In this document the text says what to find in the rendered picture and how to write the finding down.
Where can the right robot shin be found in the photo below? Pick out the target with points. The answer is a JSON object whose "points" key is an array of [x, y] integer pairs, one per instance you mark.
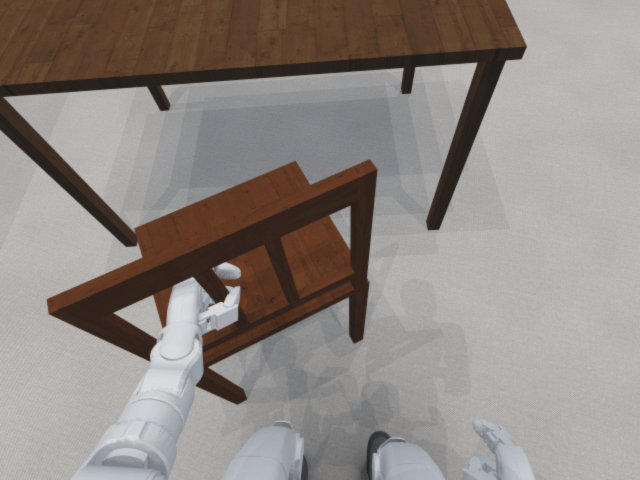
{"points": [[392, 440]]}

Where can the chair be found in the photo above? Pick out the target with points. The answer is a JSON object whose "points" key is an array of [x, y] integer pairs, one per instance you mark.
{"points": [[276, 229]]}

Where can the robot left hand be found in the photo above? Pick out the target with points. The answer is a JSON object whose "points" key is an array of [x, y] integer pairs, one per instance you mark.
{"points": [[188, 299]]}

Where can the table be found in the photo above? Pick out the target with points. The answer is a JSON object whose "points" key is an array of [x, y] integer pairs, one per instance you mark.
{"points": [[58, 46]]}

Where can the left robot forearm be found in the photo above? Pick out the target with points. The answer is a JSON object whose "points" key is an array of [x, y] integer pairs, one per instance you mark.
{"points": [[147, 431]]}

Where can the right robot thigh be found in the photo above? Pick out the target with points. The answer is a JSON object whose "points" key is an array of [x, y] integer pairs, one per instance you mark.
{"points": [[404, 461]]}

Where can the robot right hand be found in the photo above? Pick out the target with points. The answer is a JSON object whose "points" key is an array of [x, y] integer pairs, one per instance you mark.
{"points": [[511, 461]]}

